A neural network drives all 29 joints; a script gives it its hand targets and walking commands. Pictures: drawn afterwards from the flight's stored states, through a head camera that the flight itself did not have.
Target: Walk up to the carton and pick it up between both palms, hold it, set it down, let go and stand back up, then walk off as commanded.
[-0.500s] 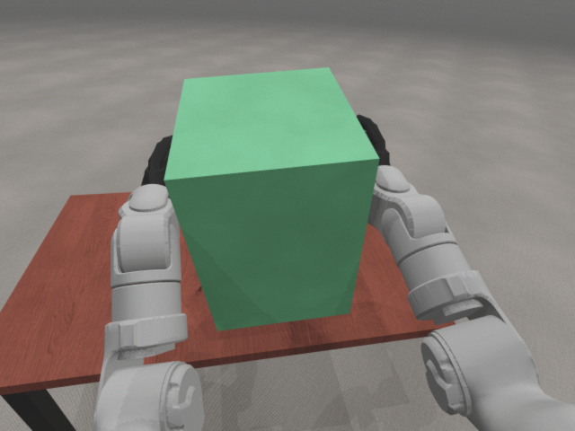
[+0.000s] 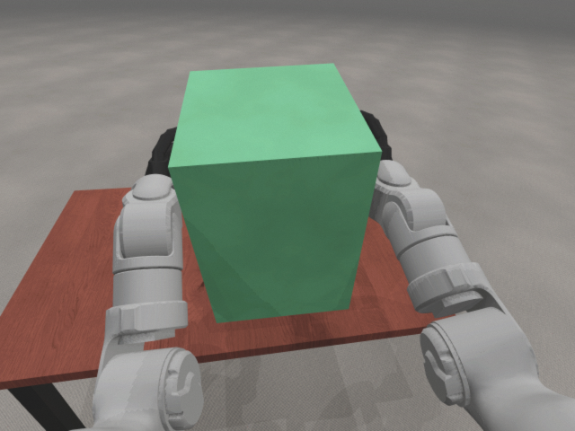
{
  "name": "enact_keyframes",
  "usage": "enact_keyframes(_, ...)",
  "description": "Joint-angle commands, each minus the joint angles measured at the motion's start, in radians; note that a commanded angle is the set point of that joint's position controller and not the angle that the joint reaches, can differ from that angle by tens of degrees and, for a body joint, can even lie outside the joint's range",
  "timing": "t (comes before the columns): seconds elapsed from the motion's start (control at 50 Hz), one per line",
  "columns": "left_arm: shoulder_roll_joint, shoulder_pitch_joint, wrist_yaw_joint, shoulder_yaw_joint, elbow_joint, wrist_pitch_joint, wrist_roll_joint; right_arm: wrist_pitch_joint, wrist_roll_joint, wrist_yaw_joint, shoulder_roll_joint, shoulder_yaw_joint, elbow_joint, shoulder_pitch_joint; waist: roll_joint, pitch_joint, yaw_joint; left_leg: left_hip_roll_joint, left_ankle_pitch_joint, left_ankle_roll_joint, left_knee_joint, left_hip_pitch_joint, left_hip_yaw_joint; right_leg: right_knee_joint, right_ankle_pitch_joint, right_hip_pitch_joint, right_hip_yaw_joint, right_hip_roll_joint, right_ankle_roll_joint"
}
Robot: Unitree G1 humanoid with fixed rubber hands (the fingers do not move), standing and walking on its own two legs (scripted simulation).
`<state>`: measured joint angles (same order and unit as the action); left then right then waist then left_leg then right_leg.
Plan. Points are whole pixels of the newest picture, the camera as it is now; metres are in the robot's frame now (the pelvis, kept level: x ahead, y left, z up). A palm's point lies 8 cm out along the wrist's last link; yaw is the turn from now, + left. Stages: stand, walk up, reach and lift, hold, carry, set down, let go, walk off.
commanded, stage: hold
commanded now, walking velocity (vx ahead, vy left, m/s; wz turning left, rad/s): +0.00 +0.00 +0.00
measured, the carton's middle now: (273, 196) +0.37 +0.01 +0.21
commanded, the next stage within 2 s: none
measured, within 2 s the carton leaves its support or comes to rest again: neither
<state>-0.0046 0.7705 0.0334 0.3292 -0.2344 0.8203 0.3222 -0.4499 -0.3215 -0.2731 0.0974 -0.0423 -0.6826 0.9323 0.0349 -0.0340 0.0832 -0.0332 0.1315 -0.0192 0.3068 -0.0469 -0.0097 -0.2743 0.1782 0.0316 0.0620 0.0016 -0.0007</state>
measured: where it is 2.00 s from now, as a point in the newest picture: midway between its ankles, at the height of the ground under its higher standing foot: outside the picture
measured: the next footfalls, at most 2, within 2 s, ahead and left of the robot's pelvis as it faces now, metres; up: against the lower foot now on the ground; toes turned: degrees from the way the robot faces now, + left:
none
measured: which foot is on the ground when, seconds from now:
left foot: down 0.00-1.00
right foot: down 0.00-1.00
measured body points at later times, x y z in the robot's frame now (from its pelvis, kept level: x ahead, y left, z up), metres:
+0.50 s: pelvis +0.00 +0.00 +0.00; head -0.07 +0.02 +0.44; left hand +0.38 +0.15 +0.24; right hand +0.39 -0.13 +0.25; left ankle +0.03 +0.13 -0.75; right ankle -0.01 -0.11 -0.75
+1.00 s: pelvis +0.00 +0.00 +0.00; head -0.07 +0.02 +0.44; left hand +0.38 +0.15 +0.24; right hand +0.39 -0.13 +0.26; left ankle +0.03 +0.13 -0.75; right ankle -0.01 -0.11 -0.75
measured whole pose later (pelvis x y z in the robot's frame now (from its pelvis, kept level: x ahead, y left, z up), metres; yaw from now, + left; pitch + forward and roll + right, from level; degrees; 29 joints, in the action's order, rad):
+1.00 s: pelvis +0.00 +0.00 +0.00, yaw +0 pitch -8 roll +0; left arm -0.02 0.75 0.04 0.34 -0.20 0.84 0.34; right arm -0.47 -0.33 -0.27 0.09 -0.03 -0.68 0.93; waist 0.04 -0.04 0.08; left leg -0.03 0.13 -0.02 0.31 -0.04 -0.01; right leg -0.28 0.18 0.04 0.06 0.00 0.00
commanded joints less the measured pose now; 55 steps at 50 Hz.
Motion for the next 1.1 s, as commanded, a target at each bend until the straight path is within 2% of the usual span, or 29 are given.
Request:
enact_keyframes(0.0, -0.520, 0.710, 0.139, -0.408, 0.164, -0.066, -0.151, 0.025, -0.127, 0.092, -0.659, -0.275, 0.341, 0.676, -0.046, -0.378, 0.000, 0.078, -0.257, 0.003, 0.025, 0.186, -0.021, 0.018, -0.228, 0.029, 0.005, -0.069, 0.074)
enact_keyframes(0.02, -0.516, 0.698, 0.134, -0.408, 0.190, -0.071, -0.157, 0.026, -0.141, 0.091, -0.658, -0.311, 0.366, 0.673, -0.042, -0.401, -0.019, 0.082, -0.317, 0.004, 0.026, 0.207, -0.023, 0.002, -0.296, 0.044, 0.008, -0.070, 0.082)
enact_keyframes(0.06, -0.529, 0.702, 0.137, -0.443, 0.249, -0.064, -0.162, 0.013, -0.147, 0.082, -0.662, -0.318, 0.367, 0.636, -0.057, -0.405, 0.013, 0.081, -0.360, -0.008, 0.043, 0.234, -0.018, 0.004, -0.337, 0.046, 0.006, -0.072, 0.078)
enact_keyframes(0.18, -0.542, 0.697, 0.153, -0.426, 0.174, -0.039, -0.139, 0.008, -0.106, 0.090, -0.618, -0.246, 0.317, 0.669, -0.076, -0.286, 0.011, 0.069, -0.185, -0.007, -0.002, 0.153, -0.031, 0.031, -0.147, -0.022, 0.013, -0.063, 0.067)
enact_keyframes(0.22, -0.549, 0.683, 0.148, -0.440, 0.192, -0.043, -0.146, 0.010, -0.119, 0.092, -0.638, -0.273, 0.342, 0.660, -0.087, -0.313, 0.000, 0.068, -0.221, -0.011, -0.002, 0.166, -0.027, 0.026, -0.178, 0.004, 0.007, -0.066, 0.063)
enact_keyframes(0.24, -0.547, 0.684, 0.147, -0.422, 0.172, -0.047, -0.129, 0.010, -0.118, 0.095, -0.647, -0.267, 0.343, 0.686, -0.052, -0.310, 0.004, 0.067, -0.224, -0.011, 0.012, 0.179, -0.029, 0.025, -0.180, 0.011, 0.005, -0.069, 0.059)
enact_keyframes(0.26, -0.524, 0.697, 0.147, -0.405, 0.166, -0.047, -0.131, 0.006, -0.125, 0.097, -0.640, -0.277, 0.305, 0.682, -0.043, -0.291, -0.023, 0.072, -0.211, 0.008, -0.002, 0.167, -0.029, 0.027, -0.173, 0.001, 0.002, -0.064, 0.066)
enact_keyframes(0.28, -0.538, 0.701, 0.150, -0.421, 0.174, -0.050, -0.127, 0.005, -0.101, 0.095, -0.644, -0.251, 0.306, 0.656, -0.059, -0.282, 0.017, 0.067, -0.198, -0.001, 0.000, 0.174, -0.032, 0.033, -0.175, -0.009, 0.008, -0.063, 0.064)
enact_keyframes(0.3, -0.543, 0.724, 0.150, -0.436, 0.190, -0.050, -0.145, 0.015, -0.113, 0.098, -0.644, -0.258, 0.324, 0.689, -0.067, -0.330, -0.004, 0.068, -0.222, -0.003, 0.000, 0.172, -0.032, 0.025, -0.172, -0.003, 0.006, -0.068, 0.061)
enact_keyframes(0.32, -0.541, 0.716, 0.146, -0.423, 0.152, -0.047, -0.135, 0.007, -0.101, 0.100, -0.637, -0.247, 0.270, 0.667, -0.067, -0.300, 0.011, 0.068, -0.178, -0.005, -0.003, 0.161, -0.029, 0.029, -0.128, -0.019, 0.010, -0.068, 0.061)
enact_keyframes(0.34, -0.536, 0.745, 0.146, -0.415, 0.170, -0.057, -0.141, 0.015, -0.107, 0.104, -0.654, -0.266, 0.304, 0.694, -0.050, -0.317, -0.021, 0.067, -0.160, 0.007, -0.006, 0.152, -0.028, 0.033, -0.121, -0.017, 0.003, -0.065, 0.062)
enact_keyframes(0.36, -0.546, 0.747, 0.143, -0.408, 0.138, -0.056, -0.146, 0.012, -0.091, 0.105, -0.646, -0.241, 0.277, 0.696, -0.044, -0.298, -0.011, 0.071, -0.129, 0.006, -0.014, 0.124, -0.038, 0.032, -0.101, -0.010, 0.004, -0.063, 0.065)
enact_keyframes(0.42, -0.559, 0.722, 0.141, -0.428, 0.137, -0.060, -0.150, 0.025, -0.099, 0.102, -0.652, -0.239, 0.303, 0.709, -0.060, -0.355, 0.014, 0.071, -0.162, 0.003, -0.007, 0.173, -0.029, 0.032, -0.123, -0.011, 0.002, -0.068, 0.060)
enact_keyframes(0.54, -0.533, 0.713, 0.130, -0.419, 0.138, -0.065, -0.158, 0.023, -0.123, 0.099, -0.658, -0.277, 0.319, 0.710, -0.049, -0.410, 0.000, 0.077, -0.236, 0.000, 0.019, 0.193, -0.023, 0.020, -0.196, 0.000, 0.006, -0.070, 0.068)
enact_keyframes(0.56, -0.507, 0.733, 0.134, -0.396, 0.143, -0.069, -0.149, 0.007, -0.117, 0.099, -0.650, -0.255, 0.246, 0.645, -0.049, -0.352, -0.002, 0.075, -0.196, 0.010, 0.009, 0.172, -0.024, 0.023, -0.170, -0.019, -0.001, -0.061, 0.074)
enact_keyframes(0.62, -0.526, 0.683, 0.144, -0.402, 0.149, -0.055, -0.151, 0.009, -0.134, 0.085, -0.654, -0.276, 0.331, 0.671, -0.038, -0.356, 0.001, 0.081, -0.257, 0.004, 0.013, 0.187, -0.030, 0.019, -0.243, 0.015, 0.002, -0.064, 0.084)
enact_keyframes(0.66, -0.516, 0.702, 0.155, -0.379, 0.113, -0.045, -0.132, 0.006, -0.130, 0.084, -0.643, -0.261, 0.308, 0.697, -0.030, -0.299, -0.005, 0.082, -0.194, 0.010, 0.006, 0.154, -0.028, 0.026, -0.188, 0.000, 0.003, -0.063, 0.084)
enact_keyframes(0.7, -0.549, 0.746, 0.151, -0.424, 0.176, -0.055, -0.148, 0.010, -0.126, 0.097, -0.653, -0.258, 0.314, 0.705, -0.064, -0.328, 0.001, 0.072, -0.180, -0.002, 0.001, 0.149, -0.026, 0.023, -0.130, -0.007, 0.013, -0.069, 0.067)
enact_keyframes(0.72, -0.549, 0.764, 0.146, -0.428, 0.174, -0.056, -0.145, 0.000, -0.116, 0.103, -0.627, -0.214, 0.245, 0.664, -0.121, -0.298, 0.012, 0.070, -0.177, -0.010, -0.005, 0.151, -0.027, 0.024, -0.122, -0.027, 0.005, -0.064, 0.056)
enact_keyframes(0.74, -0.546, 0.729, 0.142, -0.417, 0.177, -0.050, -0.135, 0.016, -0.128, 0.103, -0.646, -0.240, 0.308, 0.707, -0.091, -0.344, -0.008, 0.070, -0.215, -0.011, 0.006, 0.170, -0.032, 0.022, -0.148, -0.009, 0.010, -0.067, 0.058)
enact_keyframes(0.82, -0.548, 0.712, 0.151, -0.431, 0.160, -0.050, -0.150, 0.002, -0.114, 0.097, -0.636, -0.243, 0.302, 0.677, -0.056, -0.324, 0.029, 0.066, -0.196, -0.006, 0.006, 0.173, -0.018, 0.030, -0.151, -0.019, 0.008, -0.068, 0.059)
enact_keyframes(0.84, -0.541, 0.734, 0.149, -0.434, 0.181, -0.053, -0.152, -0.002, -0.123, 0.096, -0.637, -0.243, 0.279, 0.657, -0.085, -0.335, 0.014, 0.071, -0.200, -0.006, 0.000, 0.174, -0.030, 0.025, -0.153, -0.009, 0.000, -0.063, 0.062)
enact_keyframes(0.86, -0.541, 0.753, 0.144, -0.433, 0.194, -0.059, -0.161, 0.005, -0.119, 0.101, -0.647, -0.256, 0.306, 0.683, -0.049, -0.343, 0.010, 0.069, -0.195, -0.003, 0.001, 0.163, -0.026, 0.023, -0.145, -0.013, 0.007, -0.069, 0.065)
enact_keyframes(0.88, -0.545, 0.722, 0.143, -0.415, 0.149, -0.052, -0.144, -0.003, -0.093, 0.100, -0.642, -0.237, 0.242, 0.649, -0.051, -0.283, 0.015, 0.066, -0.160, -0.001, -0.011, 0.150, -0.020, 0.030, -0.120, -0.036, 0.013, -0.066, 0.062)
enact_keyframes(0.96, -0.569, 0.763, 0.146, -0.426, 0.138, -0.065, -0.154, 0.016, -0.090, 0.109, -0.643, -0.211, 0.273, 0.715, -0.072, -0.312, 0.012, 0.067, -0.118, -0.003, -0.021, 0.132, -0.032, 0.035, -0.073, -0.035, 0.006, -0.068, 0.052)
enact_keyframes(0.98, -0.548, 0.767, 0.139, -0.414, 0.126, -0.068, -0.150, 0.013, -0.098, 0.112, -0.655, -0.219, 0.269, 0.703, -0.068, -0.327, -0.006, 0.069, -0.130, 0.004, -0.019, 0.130, -0.035, 0.031, -0.082, -0.024, -0.007, -0.064, 0.055)
enact_keyframes(1.0, -0.536, 0.759, 0.138, -0.419, 0.142, -0.071, -0.162, 0.014, -0.103, 0.110, -0.664, -0.233, 0.286, 0.701, -0.048, -0.353, 0.010, 0.072, -0.160, 0.002, -0.003, 0.154, -0.032, 0.027, -0.128, -0.016, -0.001, -0.063, 0.069)
enact_keyframes(1.06, -0.542, 0.721, 0.135, -0.400, 0.110, -0.066, -0.160, 0.018, -0.107, 0.102, -0.654, -0.268, 0.307, 0.703, -0.029, -0.371, -0.010, 0.077, -0.183, 0.011, 0.005, 0.159, -0.032, 0.028, -0.149, -0.003, 0.003, -0.066, 0.070)
enact_keyframes(1.08, -0.544, 0.733, 0.137, -0.408, 0.111, -0.066, -0.163, 0.019, -0.110, 0.102, -0.648, -0.259, 0.307, 0.721, -0.038, -0.354, 0.006, 0.073, -0.188, 0.007, 0.003, 0.175, -0.025, 0.029, -0.138, -0.021, 0.002, -0.065, 0.069)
